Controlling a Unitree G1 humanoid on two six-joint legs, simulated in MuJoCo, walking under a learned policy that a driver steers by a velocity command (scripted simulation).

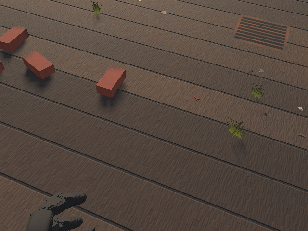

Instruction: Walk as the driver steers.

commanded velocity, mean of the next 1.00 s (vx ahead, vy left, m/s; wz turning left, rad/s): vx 0.31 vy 0.00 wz -0.67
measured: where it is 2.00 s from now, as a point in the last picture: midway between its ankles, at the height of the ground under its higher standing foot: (164, 230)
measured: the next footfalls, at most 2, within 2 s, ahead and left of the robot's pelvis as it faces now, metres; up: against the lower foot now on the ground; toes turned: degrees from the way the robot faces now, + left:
right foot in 0.18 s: +0.42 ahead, -0.13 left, +0.00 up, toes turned -6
left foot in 0.62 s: +0.66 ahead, -0.07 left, +0.00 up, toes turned -42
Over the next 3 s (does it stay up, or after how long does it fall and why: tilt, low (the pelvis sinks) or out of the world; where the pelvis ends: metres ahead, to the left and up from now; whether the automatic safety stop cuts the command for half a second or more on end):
stays up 1.04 -0.39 0.00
